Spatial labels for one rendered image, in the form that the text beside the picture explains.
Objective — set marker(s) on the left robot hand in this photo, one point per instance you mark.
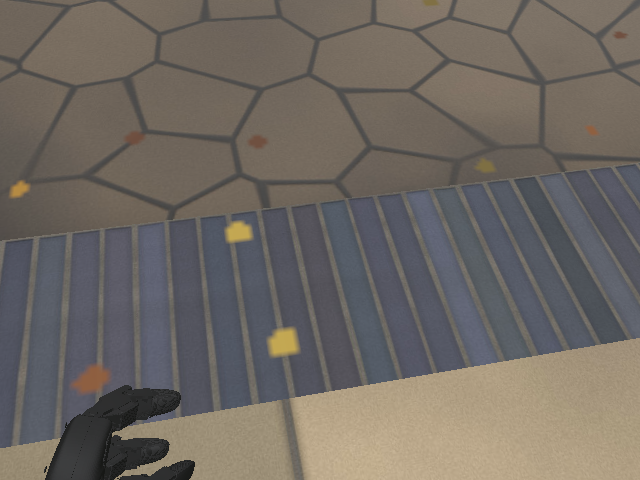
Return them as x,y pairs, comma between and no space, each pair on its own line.
87,450

